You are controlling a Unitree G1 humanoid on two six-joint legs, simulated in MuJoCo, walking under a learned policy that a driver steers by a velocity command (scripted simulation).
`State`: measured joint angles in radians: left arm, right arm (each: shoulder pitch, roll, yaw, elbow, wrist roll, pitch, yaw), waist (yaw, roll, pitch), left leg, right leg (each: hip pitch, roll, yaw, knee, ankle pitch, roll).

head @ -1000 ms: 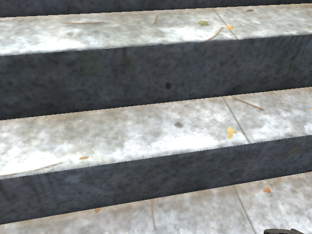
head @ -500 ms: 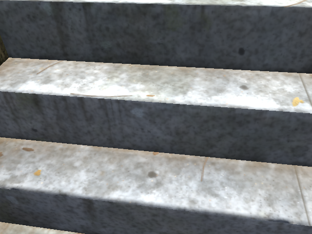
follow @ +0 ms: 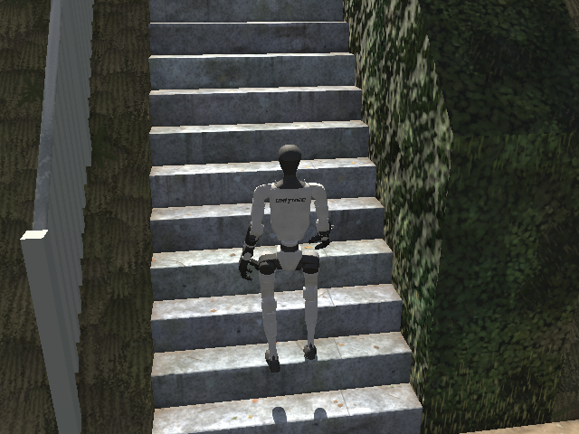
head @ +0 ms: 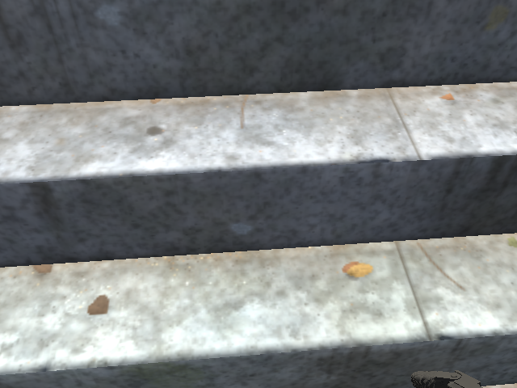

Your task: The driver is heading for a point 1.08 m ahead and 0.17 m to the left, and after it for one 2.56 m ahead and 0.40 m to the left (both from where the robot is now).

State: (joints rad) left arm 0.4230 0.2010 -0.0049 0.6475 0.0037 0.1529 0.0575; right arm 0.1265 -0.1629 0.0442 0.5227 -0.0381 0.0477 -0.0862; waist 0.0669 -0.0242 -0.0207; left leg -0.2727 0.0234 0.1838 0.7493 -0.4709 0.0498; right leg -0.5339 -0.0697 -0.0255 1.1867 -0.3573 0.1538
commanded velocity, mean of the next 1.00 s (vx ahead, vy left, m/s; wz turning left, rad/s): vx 0.48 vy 0.00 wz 0.36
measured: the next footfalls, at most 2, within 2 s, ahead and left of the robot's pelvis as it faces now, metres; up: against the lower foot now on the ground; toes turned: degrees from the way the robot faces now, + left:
right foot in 0.02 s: +0.04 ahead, -0.12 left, +0.00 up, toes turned -8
left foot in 0.40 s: -0.15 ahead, +0.05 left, -0.22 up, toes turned +6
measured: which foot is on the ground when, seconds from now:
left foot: down 0.00-0.04, up 0.06-0.38, down 0.40-1.00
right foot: up 0.00-0.00, down 0.02-0.38, up 0.40-1.00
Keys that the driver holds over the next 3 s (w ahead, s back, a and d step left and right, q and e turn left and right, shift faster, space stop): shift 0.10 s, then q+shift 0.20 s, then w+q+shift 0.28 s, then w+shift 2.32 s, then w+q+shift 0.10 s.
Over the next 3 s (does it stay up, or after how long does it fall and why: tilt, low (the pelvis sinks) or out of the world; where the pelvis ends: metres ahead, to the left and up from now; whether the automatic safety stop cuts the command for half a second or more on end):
stays up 0.11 -0.39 0.04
